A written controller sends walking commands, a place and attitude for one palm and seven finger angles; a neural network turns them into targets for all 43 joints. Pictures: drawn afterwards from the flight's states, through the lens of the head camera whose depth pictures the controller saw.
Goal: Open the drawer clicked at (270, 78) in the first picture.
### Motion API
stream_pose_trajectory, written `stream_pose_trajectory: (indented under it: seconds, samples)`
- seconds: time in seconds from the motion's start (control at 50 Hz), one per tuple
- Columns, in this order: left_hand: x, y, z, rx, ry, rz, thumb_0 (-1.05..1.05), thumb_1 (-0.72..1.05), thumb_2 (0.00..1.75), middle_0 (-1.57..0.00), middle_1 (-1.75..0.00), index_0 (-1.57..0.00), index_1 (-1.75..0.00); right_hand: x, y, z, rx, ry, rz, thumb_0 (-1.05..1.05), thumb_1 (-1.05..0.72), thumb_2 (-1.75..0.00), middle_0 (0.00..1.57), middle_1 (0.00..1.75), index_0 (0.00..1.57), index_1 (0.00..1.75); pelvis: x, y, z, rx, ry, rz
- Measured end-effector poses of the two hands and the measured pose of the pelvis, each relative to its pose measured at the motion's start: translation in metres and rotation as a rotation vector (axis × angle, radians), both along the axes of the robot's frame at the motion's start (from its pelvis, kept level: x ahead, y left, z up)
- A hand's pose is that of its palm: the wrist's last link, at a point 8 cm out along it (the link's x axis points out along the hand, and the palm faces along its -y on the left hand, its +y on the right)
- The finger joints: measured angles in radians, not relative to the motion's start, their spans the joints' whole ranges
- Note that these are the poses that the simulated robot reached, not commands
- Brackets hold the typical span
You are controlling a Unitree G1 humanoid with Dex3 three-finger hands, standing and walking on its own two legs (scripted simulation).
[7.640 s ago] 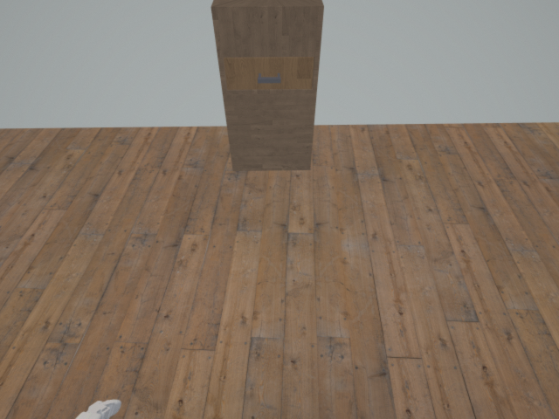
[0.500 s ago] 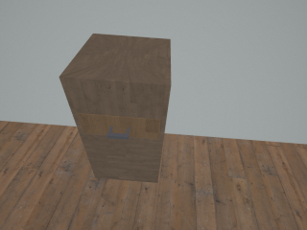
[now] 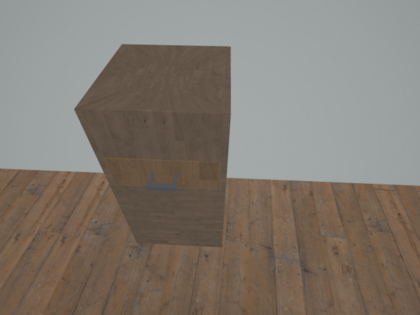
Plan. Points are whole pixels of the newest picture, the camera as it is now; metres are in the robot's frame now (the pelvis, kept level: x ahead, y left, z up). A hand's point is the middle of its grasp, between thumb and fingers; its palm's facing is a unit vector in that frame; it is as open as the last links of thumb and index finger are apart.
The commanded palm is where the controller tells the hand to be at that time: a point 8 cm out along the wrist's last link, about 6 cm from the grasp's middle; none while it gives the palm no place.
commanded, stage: shuffle to correct the standing spot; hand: left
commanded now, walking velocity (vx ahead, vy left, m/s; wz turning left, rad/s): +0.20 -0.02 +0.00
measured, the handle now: (162, 182) +0.57 +0.21 -0.21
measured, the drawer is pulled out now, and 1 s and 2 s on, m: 0.00 0.00 0.00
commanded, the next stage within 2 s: come to a stop and stand still in 0.04 s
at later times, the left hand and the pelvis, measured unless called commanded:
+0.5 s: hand out of the picture +0.08 +0.20 -0.18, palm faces +0.03 -0.98 -0.20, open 7.3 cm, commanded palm none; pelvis +0.06 +0.03 +0.00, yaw -1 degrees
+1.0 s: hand out of the picture +0.04 +0.18 -0.17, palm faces +0.12 -0.97 -0.20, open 7.3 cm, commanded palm none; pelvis +0.04 +0.01 +0.00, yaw +1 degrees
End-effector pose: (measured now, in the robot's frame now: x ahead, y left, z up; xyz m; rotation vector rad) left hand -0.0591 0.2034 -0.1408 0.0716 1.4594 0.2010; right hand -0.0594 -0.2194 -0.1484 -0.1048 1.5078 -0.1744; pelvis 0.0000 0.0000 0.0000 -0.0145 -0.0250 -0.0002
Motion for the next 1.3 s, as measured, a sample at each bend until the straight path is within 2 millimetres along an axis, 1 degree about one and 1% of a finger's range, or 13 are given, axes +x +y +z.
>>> stream_pose_trajectory:
  seconds: [0.06, 0.18, 0.28, 0.38, 0.5, 0.56, 0.62, 0.68, 0.8, 0.92, 1.1, 1.16, 1.3]
  samples:
    - [0.001, -0.007, 0.0, -0.013, 0.01, 0.026, 0.0, 0.91, 0.9, -0.2, -0.3, -0.2, -0.3, 0.027, -0.002, 0.006, -0.001, -0.029, 0.016, 0.01, -0.91, -0.9, 0.19, 0.29, 0.2, 0.3, 0.011, -0.001, 0.003, -0.005, 0.004, 0.005]
    - [0.015, -0.009, -0.005, -0.062, 0.05, 0.041, 0.0, 0.9, 0.9, -0.2, -0.3, -0.2, -0.3, 0.104, 0.004, 0.011, -0.029, -0.158, 0.052, 0.01, -0.93, -0.9, 0.19, 0.29, 0.2, 0.3, 0.039, 0.01, 0.002, -0.014, 0.004, 0.028]
    - [0.044, 0.007, -0.023, -0.082, 0.063, 0.048, 0.0, 0.9, 0.9, -0.2, -0.3, -0.2, -0.3, 0.157, 0.016, 0.007, -0.072, -0.233, 0.087, 0.01, -0.94, -0.9, 0.19, 0.29, 0.2, 0.3, 0.067, 0.029, -0.011, -0.015, -0.006, 0.026]
    - [0.088, 0.026, -0.019, -0.051, 0.03, -0.011, 0.0, 0.91, 0.9, -0.2, -0.3, -0.2, -0.3, 0.179, 0.027, 0.01, -0.083, -0.257, 0.067, 0.01, -0.95, -0.9, 0.19, 0.29, 0.2, 0.3, 0.074, 0.036, -0.006, 0.008, -0.002, -0.009]
    - [0.136, 0.047, -0.003, 0.033, -0.071, -0.081, 0.0, 0.91, 0.9, -0.2, -0.3, -0.2, -0.3, 0.17, 0.018, 0.009, -0.071, -0.242, 0.039, 0.0, -0.95, -0.9, 0.2, 0.29, 0.21, 0.3, 0.06, 0.029, 0.0, 0.002, 0.01, -0.024]
    - [0.15, 0.052, 0.004, 0.077, -0.125, -0.1, 0.0, 0.92, 0.9, -0.2, -0.3, -0.2, -0.3, 0.157, 0.006, 0.004, -0.059, -0.229, 0.024, 0.0, -0.93, -0.9, 0.2, 0.29, 0.21, 0.3, 0.051, 0.02, -0.001, 0.004, 0.009, -0.028]
    - [0.155, 0.048, 0.009, 0.118, -0.184, -0.109, 0.0, 0.91, 0.9, -0.2, -0.3, -0.2, -0.3, 0.142, -0.008, -0.007, -0.036, -0.217, 0.013, 0.0, -0.92, -0.9, 0.2, 0.29, 0.21, 0.3, 0.045, 0.006, -0.008, 0.019, 0.004, -0.026]
    - [0.146, 0.036, 0.012, 0.134, -0.205, -0.106, 0.0, 0.91, 0.9, -0.2, -0.3, -0.2, -0.29, 0.128, -0.019, -0.013, -0.01, -0.189, 0.0, 0.0, -0.92, -0.9, 0.2, 0.29, 0.2, 0.3, 0.04, -0.005, -0.009, 0.017, -0.006, -0.014]
    - [0.127, 0.009, 0.018, 0.081, -0.179, -0.086, 0.0, 0.91, 0.9, -0.2, -0.3, -0.2, -0.3, 0.103, -0.024, 0.002, 0.013, -0.148, -0.012, 0.0, -0.91, -0.9, 0.19, 0.29, 0.2, 0.3, 0.041, -0.013, 0.006, 0.028, 0.007, -0.012]
    - [0.11, 0.014, 0.013, 0.058, -0.159, -0.03, 0.01, 0.93, 0.9, -0.21, -0.3, -0.21, -0.3, 0.083, -0.02, 0.01, -0.01, -0.065, 0.027, 0.0, -0.91, -0.9, 0.19, 0.29, 0.2, 0.3, 0.041, -0.007, 0.009, 0.017, 0.025, 0.016]
    - [0.075, 0.037, -0.006, 0.008, -0.034, 0.008, 0.0, 0.91, 0.9, -0.2, -0.3, -0.2, -0.3, 0.096, 0.015, 0.013, -0.044, -0.1, 0.058, 0.0, -0.91, -0.9, 0.19, 0.29, 0.2, 0.3, 0.043, 0.022, 0.003, 0.009, 0.018, 0.009]
    - [0.071, 0.038, -0.007, -0.009, -0.009, -0.005, 0.0, 0.91, 0.9, -0.2, -0.3, -0.2, -0.3, 0.104, 0.028, 0.013, -0.037, -0.125, 0.06, 0.01, -0.92, -0.9, 0.19, 0.29, 0.2, 0.3, 0.046, 0.028, 0.004, 0.009, 0.014, 0.003]
    - [0.073, 0.037, -0.007, -0.03, 0.006, -0.024, 0.0, 0.91, 0.9, -0.2, -0.3, -0.2, -0.3, 0.105, 0.04, 0.011, -0.035, -0.128, 0.049, 0.02, -0.94, -0.9, 0.2, 0.29, 0.2, 0.3, 0.05, 0.039, 0.005, 0.01, 0.005, -0.006]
